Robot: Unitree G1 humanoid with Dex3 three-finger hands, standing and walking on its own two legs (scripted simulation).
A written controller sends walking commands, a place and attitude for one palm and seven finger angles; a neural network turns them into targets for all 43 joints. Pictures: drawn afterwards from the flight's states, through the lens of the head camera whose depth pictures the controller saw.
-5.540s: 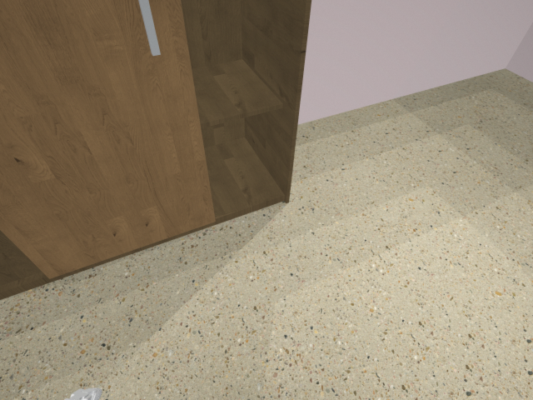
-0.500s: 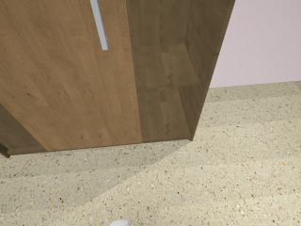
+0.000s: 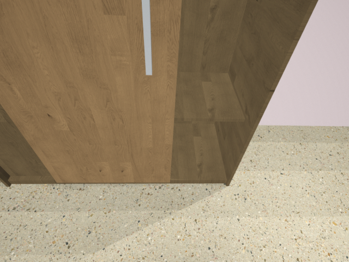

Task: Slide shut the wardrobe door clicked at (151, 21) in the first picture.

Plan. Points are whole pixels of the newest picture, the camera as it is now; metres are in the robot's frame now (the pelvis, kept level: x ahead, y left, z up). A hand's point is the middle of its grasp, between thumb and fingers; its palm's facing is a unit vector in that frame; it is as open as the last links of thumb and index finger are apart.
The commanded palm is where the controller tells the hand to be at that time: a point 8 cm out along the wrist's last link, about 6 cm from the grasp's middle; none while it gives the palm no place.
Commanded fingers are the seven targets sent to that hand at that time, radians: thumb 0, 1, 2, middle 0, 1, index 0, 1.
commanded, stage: take the last steps up to it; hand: left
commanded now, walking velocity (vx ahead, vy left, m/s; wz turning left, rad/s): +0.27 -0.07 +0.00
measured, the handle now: (147, 24) +0.68 +0.13 +0.24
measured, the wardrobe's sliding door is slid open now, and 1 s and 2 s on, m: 0.37 0.37 0.37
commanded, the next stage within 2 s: come to a stop and stand still in 0.42 s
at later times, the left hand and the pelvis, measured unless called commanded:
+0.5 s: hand out of the picture +0.14 +0.10 -0.17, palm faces +0.07 -0.98 -0.18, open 7.3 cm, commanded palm none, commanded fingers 0.00 0.90 0.90 -0.20 -0.30 -0.20 -0.30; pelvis +0.14 -0.07 +0.00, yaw +1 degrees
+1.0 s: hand (125, 245) +0.21 +0.14 -0.18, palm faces +0.04 -0.96 -0.28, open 7.4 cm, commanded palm none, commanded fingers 0.00 0.90 0.90 -0.20 -0.30 -0.20 -0.30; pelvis +0.17 -0.07 -0.01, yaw -1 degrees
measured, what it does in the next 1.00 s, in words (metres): walks ahead: right foot, then left foot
